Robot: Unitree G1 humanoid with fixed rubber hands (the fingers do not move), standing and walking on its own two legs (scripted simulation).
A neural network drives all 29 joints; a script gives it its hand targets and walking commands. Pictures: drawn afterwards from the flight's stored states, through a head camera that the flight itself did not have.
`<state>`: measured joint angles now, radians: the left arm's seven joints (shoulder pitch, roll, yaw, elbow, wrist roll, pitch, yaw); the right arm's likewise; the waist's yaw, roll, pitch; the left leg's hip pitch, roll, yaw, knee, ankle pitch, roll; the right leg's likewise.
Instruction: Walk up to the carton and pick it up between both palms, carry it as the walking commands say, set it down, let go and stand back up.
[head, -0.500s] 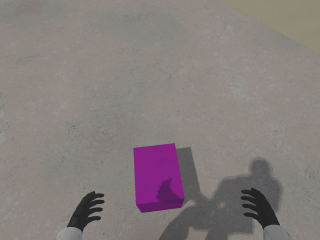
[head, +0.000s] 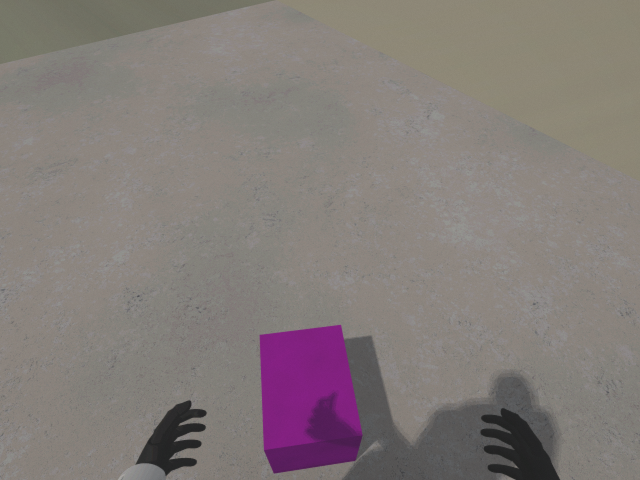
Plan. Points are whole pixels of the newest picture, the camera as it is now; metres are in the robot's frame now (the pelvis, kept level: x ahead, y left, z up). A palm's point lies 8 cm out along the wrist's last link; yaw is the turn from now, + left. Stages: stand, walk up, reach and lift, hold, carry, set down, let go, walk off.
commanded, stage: stand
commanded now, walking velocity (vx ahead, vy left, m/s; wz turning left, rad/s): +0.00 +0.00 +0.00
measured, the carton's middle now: (307, 398) +0.45 +0.07 -0.65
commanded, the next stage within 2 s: none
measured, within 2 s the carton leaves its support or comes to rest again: neither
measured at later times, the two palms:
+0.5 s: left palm out of the picture +0.14 +0.31 -0.10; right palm out of the picture +0.12 -0.28 -0.08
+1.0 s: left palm out of the picture +0.12 +0.32 -0.10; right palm out of the picture +0.09 -0.29 -0.09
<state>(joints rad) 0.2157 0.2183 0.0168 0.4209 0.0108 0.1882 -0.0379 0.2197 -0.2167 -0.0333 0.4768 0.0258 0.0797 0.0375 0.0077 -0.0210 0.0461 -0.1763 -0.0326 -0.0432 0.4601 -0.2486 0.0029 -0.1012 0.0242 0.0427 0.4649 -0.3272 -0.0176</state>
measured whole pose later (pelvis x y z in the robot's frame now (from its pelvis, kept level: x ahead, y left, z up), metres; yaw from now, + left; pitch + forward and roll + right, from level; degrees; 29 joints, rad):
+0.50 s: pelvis +0.01 +0.02 +0.00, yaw -2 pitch +0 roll +0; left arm 0.20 0.36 0.03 0.75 0.03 0.01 0.02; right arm 0.15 -0.33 -0.03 0.83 -0.04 0.00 -0.02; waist -0.01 -0.05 0.00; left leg -0.19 -0.04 0.00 0.47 -0.27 0.03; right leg -0.11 0.01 0.08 0.44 -0.32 0.01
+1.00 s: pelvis +0.00 +0.02 +0.00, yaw -2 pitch -2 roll +0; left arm 0.18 0.38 0.01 0.88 0.03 0.00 0.02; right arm 0.13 -0.36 -0.02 0.97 -0.03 0.00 -0.02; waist -0.01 -0.03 0.01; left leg -0.15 -0.03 0.00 0.40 -0.22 0.03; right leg -0.07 0.01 0.08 0.38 -0.27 0.01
